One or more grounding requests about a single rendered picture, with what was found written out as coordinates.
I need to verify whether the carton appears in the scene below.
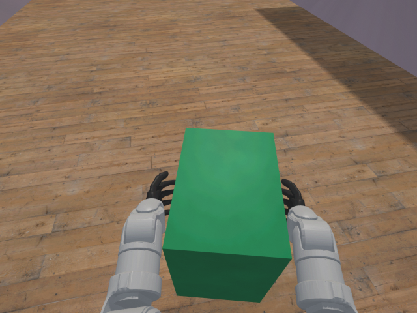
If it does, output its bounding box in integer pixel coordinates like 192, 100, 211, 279
162, 128, 292, 303

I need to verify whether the right robot forearm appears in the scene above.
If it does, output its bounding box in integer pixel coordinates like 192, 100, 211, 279
287, 205, 358, 313

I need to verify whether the left robot forearm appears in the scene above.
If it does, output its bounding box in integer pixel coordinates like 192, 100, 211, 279
101, 198, 165, 313

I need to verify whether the right robot hand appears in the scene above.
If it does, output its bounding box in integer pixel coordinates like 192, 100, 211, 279
281, 179, 305, 220

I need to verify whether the left robot hand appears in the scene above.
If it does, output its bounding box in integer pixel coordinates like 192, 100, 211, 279
146, 171, 176, 216

